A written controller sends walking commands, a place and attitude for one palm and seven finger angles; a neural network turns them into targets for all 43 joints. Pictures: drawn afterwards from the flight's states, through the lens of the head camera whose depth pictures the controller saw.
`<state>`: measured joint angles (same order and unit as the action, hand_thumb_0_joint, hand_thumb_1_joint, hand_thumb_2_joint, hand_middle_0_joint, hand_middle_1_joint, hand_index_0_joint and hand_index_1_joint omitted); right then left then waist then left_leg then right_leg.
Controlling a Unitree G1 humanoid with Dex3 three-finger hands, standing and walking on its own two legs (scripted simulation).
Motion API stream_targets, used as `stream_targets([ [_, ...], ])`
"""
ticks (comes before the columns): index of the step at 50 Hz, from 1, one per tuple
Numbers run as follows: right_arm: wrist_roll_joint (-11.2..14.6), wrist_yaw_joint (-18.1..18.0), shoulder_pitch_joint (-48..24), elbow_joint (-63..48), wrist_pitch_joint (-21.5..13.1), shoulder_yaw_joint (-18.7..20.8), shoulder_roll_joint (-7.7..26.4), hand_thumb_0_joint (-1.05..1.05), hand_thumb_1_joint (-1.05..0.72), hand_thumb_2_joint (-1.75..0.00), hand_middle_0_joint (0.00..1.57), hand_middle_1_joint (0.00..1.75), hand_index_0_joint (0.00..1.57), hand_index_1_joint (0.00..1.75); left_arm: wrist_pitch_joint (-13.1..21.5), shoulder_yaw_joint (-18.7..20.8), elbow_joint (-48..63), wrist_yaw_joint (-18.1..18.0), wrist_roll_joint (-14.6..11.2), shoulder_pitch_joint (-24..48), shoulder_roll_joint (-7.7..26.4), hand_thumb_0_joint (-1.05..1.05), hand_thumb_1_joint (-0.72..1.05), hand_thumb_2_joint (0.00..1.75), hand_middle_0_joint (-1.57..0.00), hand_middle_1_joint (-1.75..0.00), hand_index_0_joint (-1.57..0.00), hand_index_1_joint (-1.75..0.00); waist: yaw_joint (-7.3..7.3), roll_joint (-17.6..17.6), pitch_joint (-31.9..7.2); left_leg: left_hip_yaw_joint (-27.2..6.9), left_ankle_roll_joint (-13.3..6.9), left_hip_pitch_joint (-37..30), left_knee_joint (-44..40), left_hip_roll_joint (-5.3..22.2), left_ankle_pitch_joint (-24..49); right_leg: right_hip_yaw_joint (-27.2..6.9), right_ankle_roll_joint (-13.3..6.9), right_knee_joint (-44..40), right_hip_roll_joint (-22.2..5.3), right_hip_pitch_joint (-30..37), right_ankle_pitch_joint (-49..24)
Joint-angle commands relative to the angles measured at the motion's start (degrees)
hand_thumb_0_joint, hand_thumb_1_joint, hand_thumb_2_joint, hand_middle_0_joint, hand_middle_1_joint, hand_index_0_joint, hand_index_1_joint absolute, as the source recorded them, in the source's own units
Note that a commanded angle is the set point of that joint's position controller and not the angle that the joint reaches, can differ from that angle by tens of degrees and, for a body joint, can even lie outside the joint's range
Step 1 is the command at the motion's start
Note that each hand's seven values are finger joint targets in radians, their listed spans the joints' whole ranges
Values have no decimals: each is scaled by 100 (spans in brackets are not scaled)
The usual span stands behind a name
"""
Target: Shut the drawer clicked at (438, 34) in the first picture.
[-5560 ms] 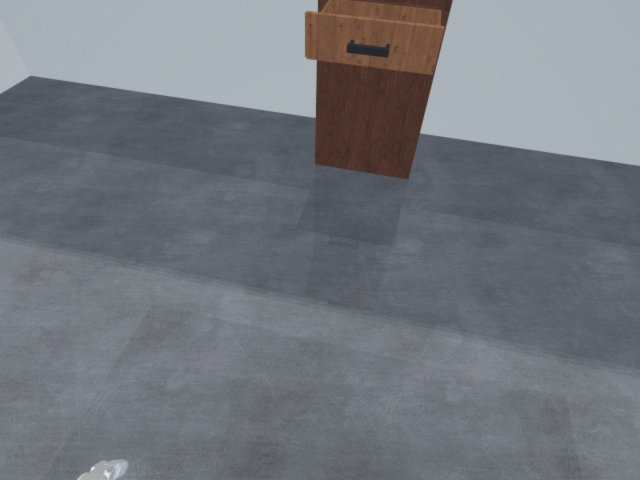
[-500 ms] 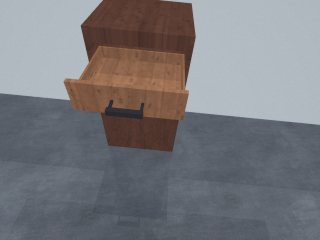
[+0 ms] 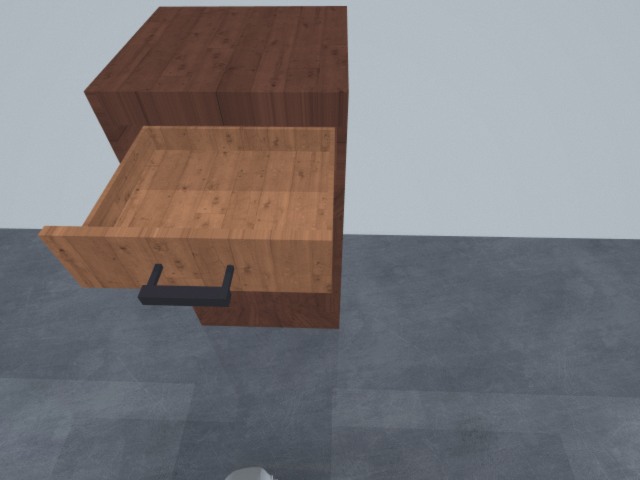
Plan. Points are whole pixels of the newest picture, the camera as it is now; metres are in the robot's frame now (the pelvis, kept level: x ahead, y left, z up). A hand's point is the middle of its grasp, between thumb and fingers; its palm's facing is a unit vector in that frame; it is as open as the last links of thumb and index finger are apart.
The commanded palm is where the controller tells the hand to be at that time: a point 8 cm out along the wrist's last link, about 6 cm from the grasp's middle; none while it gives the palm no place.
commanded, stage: take the last steps up to it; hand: left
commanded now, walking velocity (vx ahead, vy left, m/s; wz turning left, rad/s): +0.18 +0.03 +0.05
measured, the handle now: (189, 283) +0.40 +0.22 -0.02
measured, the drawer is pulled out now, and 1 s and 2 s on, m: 0.29 0.29 0.29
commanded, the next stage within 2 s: come to a stop and stand still in 0.12 s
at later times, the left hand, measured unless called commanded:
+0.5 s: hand out of the picture +0.09 +0.21 -0.18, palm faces +0.04 -0.99 -0.17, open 7.3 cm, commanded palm none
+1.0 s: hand out of the picture +0.11 +0.17 -0.15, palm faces +0.04 -0.96 -0.27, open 7.3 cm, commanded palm none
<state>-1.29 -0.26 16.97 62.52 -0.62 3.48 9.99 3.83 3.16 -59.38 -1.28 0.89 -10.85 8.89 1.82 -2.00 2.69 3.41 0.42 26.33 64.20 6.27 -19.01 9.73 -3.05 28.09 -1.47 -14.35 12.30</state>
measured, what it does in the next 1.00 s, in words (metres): steps on the spot: left foot, then right foot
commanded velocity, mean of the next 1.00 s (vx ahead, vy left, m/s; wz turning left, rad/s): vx -0.02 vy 0.03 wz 0.01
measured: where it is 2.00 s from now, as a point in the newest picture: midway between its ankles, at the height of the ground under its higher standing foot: outside the picture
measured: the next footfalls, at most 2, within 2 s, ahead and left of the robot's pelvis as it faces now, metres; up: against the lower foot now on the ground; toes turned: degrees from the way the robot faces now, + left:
left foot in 0.24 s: +0.17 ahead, +0.13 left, +0.00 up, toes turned +8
right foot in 0.70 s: +0.12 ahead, -0.13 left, +0.00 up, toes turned -4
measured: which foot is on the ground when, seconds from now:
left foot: up 0.00-0.22, down 0.24-0.72, up 0.74-1.00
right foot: down 0.00-0.26, up 0.28-0.68, down 0.70-1.00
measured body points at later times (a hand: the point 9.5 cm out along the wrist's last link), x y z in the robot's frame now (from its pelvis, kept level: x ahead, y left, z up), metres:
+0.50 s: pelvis +0.10 +0.03 +0.01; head +0.13 +0.06 +0.45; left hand +0.09 +0.26 -0.17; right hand +0.18 -0.20 -0.14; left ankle +0.13 +0.13 -0.74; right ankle +0.08 -0.11 -0.69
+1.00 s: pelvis +0.06 -0.02 +0.01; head +0.08 -0.05 +0.46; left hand +0.11 +0.22 -0.13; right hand +0.08 -0.27 -0.16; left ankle +0.03 +0.13 -0.70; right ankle +0.08 -0.13 -0.74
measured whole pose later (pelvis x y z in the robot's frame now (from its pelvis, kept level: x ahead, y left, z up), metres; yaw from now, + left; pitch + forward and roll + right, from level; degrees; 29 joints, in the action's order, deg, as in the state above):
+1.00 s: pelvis +0.06 -0.02 +0.01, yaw -1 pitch +0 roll +3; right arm -0.6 0.0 14.7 60.4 3.1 3.4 12.1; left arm -0.2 2.2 -58.3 -1.5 1.7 -12.4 9.4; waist -1.1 -0.5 2.6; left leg 1.6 2.0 16.2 42.2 0.8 -23.6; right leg 2.7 -0.8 26.0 -4.0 -13.6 12.0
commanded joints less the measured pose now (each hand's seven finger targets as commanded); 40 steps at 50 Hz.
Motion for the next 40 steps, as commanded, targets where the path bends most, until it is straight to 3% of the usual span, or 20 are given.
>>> stream_targets([
  [1,-16,64,322,-248,41,-29,-27,0,-90,-90,20,30,20,30,4,38,75,20,42,-476,644,0,90,90,-20,-30,-20,-30,-50,841,187,64,153,-143,-1027,141,337,-1074,-557,-1890,-1448,-442,-100],
  [7,27,104,-521,-555,-107,-60,119,0,-90,-90,20,30,20,30,-15,68,-147,43,50,-878,881,0,90,90,-20,-30,-20,-30,-330,792,143,210,125,-486,-2624,-73,315,-1193,-617,-1536,-1557,309,-573],
  [10,16,58,-171,-395,-190,-88,211,0,-90,-90,20,30,20,30,-88,64,-214,36,-1,-788,807,0,90,90,-20,-30,-20,-30,-111,582,38,374,103,-1689,-3726,-239,917,-896,-292,-940,-1186,-36,-276],
  [11,16,24,117,-285,-232,-63,428,0,-90,-90,20,30,20,30,-130,15,-219,43,-2,-857,638,0,90,90,-20,-30,-20,-30,-28,51,-120,36,25,-2285,-4021,12,1308,-677,-76,-332,-873,-310,-16],
  [13,-14,-85,395,-239,-184,-16,961,0,-90,-90,20,30,20,30,-191,-118,-168,7,-32,-1059,178,0,90,90,-20,-30,-20,-30,-16,-1316,-305,-1650,-826,-2546,-4701,1619,2970,-199,401,1333,-150,-914,1916],
  [14,-14,-174,197,-207,-157,-90,841,0,-90,-90,20,30,20,30,-263,-137,-209,-52,-26,-950,244,0,90,90,-20,-30,-20,-30,-30,-1329,-298,-1628,-951,-2181,-4851,1605,3463,-616,428,1768,-241,-731,2219],
  [15,-1,-224,-112,-254,-145,-146,702,0,-90,-90,20,30,20,30,-298,-140,-297,-69,-28,-970,252,0,90,90,-20,-30,-20,-30,-165,-956,-204,-1362,-979,-2055,-4712,1482,4201,-805,428,1883,-371,-651,2015],
  [17,55,-271,-429,-245,-149,-181,592,0,-90,-90,20,30,20,30,-338,-155,-456,-73,-35,-1112,259,0,90,90,-20,-30,-20,-30,-279,-498,-290,-841,-958,-2213,-4477,1271,5358,-876,475,1717,-426,-468,1593],
  [19,71,-305,-414,-228,-82,-58,681,0,-90,-90,20,30,20,30,-440,-92,-424,-100,-16,-1088,361,0,90,90,-20,-30,-20,-30,-207,-458,-499,-667,-950,-2463,-4393,1266,5724,-843,528,1875,-354,-545,1405],
  [22,69,-336,-432,-313,25,52,789,0,-90,-90,20,30,20,30,-600,20,-204,-99,25,-901,456,0,90,90,-20,-30,-20,-30,-171,-213,-320,-638,-1091,-2143,-4434,1406,5304,-965,525,2645,-261,-829,1438],
  [25,27,-308,-647,-454,96,119,881,0,-90,-90,20,30,20,30,-696,87,-5,-99,29,-860,397,0,90,90,-20,-30,-20,-30,-232,-457,-408,-514,-1120,-1921,-4440,1387,4332,-1059,530,3012,-207,-984,1414],
  [29,-16,-222,-797,-541,120,160,871,0,-90,-90,20,30,20,30,-639,46,186,-82,14,-760,334,0,90,90,-20,-30,-20,-30,-233,-974,-486,-456,-967,-1706,-4406,1174,3314,-826,443,1898,-196,-525,1320],
  [31,-2,-172,-753,-497,139,157,845,0,-90,-90,20,30,20,30,-543,13,138,-92,14,-883,316,0,90,90,-20,-30,-20,-30,-295,-919,-532,-407,-806,-1651,-4239,969,2730,-648,445,891,-135,-82,849],
  [32,33,-143,-705,-464,139,151,775,0,-90,-90,20,30,20,30,-494,7,65,-94,34,-977,366,0,90,90,-20,-30,-20,-30,-350,-743,-514,-315,-638,-1412,-4078,779,2218,-527,474,220,-83,312,235],
  [33,78,-112,-639,-462,132,128,619,0,-90,-90,20,30,20,30,-433,3,24,-114,56,-1088,529,0,90,90,-20,-30,-20,-30,-418,-268,-524,-187,-364,-1253,-3671,461,1460,-792,466,-609,-273,629,-342],
  [34,134,-71,-530,-528,153,70,271,0,-90,-90,20,30,20,30,-355,16,75,-137,95,-883,946,0,90,90,-20,-30,-20,-30,-266,916,-389,180,20,-785,-3151,-82,95,-2007,159,-1081,-1238,532,-679],
  [35,116,-26,-563,-640,224,30,206,0,-90,-90,20,30,20,30,-355,59,197,-111,73,-616,1305,0,90,90,-20,-30,-20,-30,-251,1352,-140,141,150,-697,-2770,-359,-882,-2503,-293,-1438,-1968,-17,-656],
  [36,66,-27,-817,-710,334,53,321,0,-90,-90,20,30,20,30,-362,120,252,-103,77,-575,1396,0,90,90,-20,-30,-20,-30,-431,1520,-41,-116,123,-663,-2231,-358,-1149,-2801,-540,-1663,-2068,-379,-265],
  [37,49,-33,-828,-710,368,65,401,0,-90,-90,20,30,20,30,-369,121,238,-120,80,-457,1354,0,90,90,-20,-30,-20,-30,-374,1649,104,-231,98,-548,-1864,-358,-1050,-2888,-646,-1685,-2050,-408,-144],
  [40,42,16,-337,-443,333,87,464,0,-90,-90,20,30,20,30,-380,120,358,-103,65,-66,1178,0,90,90,-20,-30,-20,-30,-210,1198,150,-338,107,-332,-1168,-408,-388,-2036,-501,-1395,-1596,-135,-270],
])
